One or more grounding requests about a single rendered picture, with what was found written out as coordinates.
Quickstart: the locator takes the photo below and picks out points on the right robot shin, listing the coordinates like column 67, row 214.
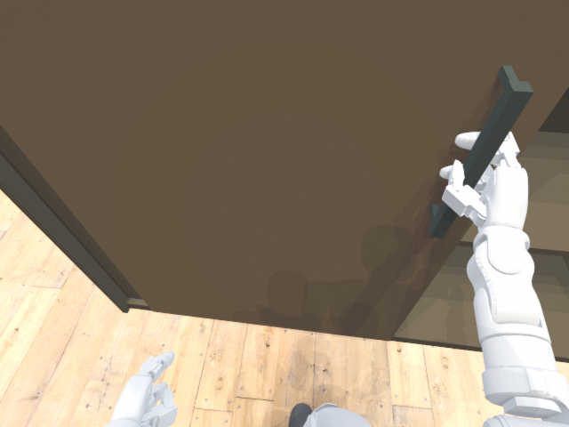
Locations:
column 321, row 407

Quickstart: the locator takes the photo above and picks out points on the right robot hand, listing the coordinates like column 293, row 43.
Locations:
column 504, row 189

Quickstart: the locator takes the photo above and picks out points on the handle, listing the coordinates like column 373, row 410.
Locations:
column 505, row 113

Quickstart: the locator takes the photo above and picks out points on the left robot hand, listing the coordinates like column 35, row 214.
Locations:
column 138, row 397

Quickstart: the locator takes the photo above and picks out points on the robot right foot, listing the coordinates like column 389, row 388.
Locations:
column 299, row 415

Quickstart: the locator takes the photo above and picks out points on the wardrobe door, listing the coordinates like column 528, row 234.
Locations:
column 25, row 169
column 270, row 162

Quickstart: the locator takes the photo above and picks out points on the robot right forearm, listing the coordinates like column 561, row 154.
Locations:
column 520, row 369

